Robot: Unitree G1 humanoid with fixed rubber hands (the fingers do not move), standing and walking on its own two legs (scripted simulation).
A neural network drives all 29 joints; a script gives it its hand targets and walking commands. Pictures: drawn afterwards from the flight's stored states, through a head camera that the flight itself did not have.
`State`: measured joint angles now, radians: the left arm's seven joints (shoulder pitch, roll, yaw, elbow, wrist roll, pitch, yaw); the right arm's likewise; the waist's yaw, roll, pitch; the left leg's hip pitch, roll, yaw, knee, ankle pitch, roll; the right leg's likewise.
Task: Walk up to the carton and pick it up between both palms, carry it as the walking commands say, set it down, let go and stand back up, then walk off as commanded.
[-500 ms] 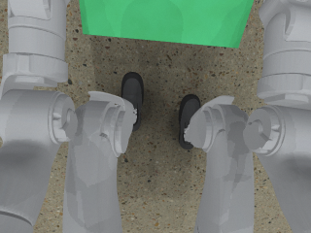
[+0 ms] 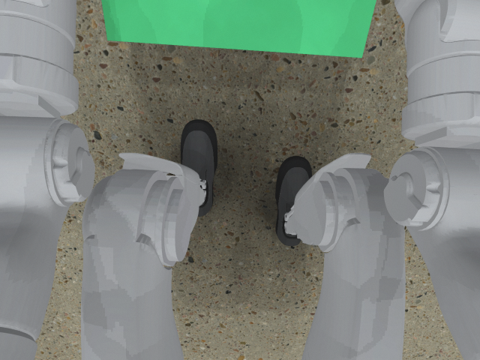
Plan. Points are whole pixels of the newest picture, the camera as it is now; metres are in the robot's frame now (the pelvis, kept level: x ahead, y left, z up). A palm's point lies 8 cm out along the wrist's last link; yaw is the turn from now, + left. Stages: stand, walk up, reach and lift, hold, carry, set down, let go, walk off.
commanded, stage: set down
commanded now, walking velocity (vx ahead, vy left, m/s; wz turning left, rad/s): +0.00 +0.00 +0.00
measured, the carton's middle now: out of the picture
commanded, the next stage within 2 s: none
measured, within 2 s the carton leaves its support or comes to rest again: rests again in 0.78 s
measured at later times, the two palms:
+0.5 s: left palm out of the picture +0.57 +0.21 -0.19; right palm out of the picture +0.56 -0.16 -0.19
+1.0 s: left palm out of the picture +0.58 +0.21 -0.20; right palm out of the picture +0.56 -0.17 -0.20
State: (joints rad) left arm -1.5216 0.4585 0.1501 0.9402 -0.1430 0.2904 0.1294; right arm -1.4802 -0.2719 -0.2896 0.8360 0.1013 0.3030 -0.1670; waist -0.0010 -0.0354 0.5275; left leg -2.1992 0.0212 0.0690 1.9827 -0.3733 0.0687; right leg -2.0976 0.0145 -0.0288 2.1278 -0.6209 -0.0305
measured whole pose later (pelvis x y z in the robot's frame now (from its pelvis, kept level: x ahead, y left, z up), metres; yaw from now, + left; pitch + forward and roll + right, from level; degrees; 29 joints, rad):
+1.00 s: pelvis +0.01 +0.01 -0.03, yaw -1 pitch +33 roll -1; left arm -1.57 0.49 0.10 1.06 -0.19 0.17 0.07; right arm -1.48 -0.29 -0.28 0.91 0.11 0.22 -0.10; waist -0.01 -0.04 0.52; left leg -2.26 0.02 0.07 2.10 -0.42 0.09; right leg -2.13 0.02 -0.03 2.24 -0.68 -0.02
